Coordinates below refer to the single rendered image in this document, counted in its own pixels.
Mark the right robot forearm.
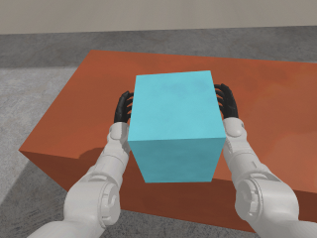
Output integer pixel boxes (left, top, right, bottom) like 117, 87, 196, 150
222, 117, 299, 216

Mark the carton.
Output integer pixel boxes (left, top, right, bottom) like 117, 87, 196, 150
128, 70, 227, 183

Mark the pedestal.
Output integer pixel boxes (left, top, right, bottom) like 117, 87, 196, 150
18, 50, 317, 233

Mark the left robot forearm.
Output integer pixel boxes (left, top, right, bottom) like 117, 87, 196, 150
63, 122, 131, 217

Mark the robot right upper arm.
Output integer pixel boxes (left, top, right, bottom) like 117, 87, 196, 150
235, 178, 317, 238

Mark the left robot hand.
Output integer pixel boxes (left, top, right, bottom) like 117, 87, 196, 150
113, 91, 134, 124

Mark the robot left upper arm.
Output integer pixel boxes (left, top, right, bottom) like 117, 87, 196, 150
27, 180, 121, 238

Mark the right robot hand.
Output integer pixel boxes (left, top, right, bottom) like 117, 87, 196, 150
214, 83, 239, 119

